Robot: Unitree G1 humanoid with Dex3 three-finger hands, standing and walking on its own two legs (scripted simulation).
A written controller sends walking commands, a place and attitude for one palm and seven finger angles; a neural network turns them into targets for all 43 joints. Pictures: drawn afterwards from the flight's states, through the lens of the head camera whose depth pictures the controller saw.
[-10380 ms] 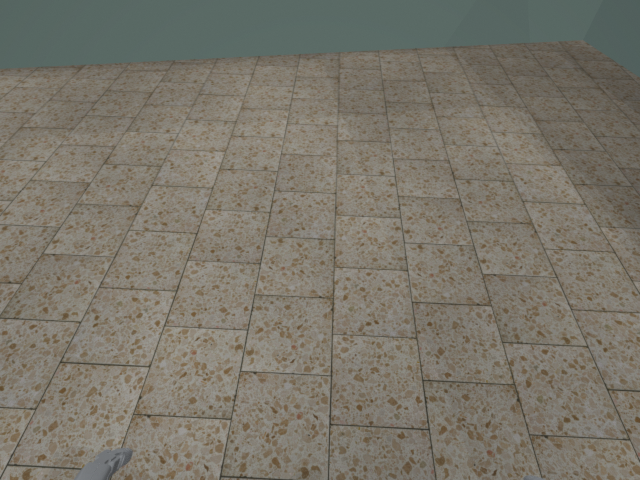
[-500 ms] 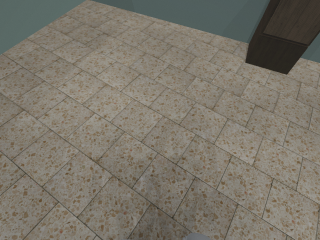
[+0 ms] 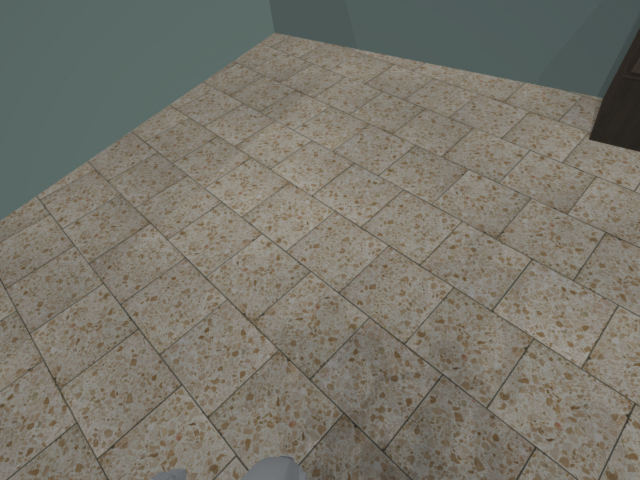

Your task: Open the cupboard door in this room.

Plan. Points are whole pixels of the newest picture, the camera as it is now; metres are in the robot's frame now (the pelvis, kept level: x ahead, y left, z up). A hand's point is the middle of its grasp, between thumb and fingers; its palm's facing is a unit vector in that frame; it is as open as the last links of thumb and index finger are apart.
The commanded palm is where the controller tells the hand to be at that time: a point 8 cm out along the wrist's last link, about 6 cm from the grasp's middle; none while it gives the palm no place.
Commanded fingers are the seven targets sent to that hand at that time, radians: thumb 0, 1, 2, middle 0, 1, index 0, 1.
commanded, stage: turn or walk to find it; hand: left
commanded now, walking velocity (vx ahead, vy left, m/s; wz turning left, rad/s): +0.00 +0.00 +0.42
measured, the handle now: out of the picture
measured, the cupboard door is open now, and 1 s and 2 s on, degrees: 0 0 0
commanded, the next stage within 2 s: none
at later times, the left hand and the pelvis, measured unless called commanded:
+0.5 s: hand out of the picture -0.09 +0.23 -0.19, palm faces +0.30 -0.92 -0.24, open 7.3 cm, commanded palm none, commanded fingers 0.00 0.90 0.90 -0.20 -0.30 -0.20 -0.30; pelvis -0.03 +0.03 -0.01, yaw +14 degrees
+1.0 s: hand out of the picture +0.00 +0.21 -0.15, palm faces +0.38 -0.88 -0.29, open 7.3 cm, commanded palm none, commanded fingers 0.00 0.90 0.90 -0.20 -0.30 -0.20 -0.30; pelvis -0.05 -0.02 -0.01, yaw +24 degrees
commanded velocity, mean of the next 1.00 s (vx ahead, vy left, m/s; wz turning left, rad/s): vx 0.00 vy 0.00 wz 0.42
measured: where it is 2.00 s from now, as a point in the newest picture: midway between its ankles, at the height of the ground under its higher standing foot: outside the picture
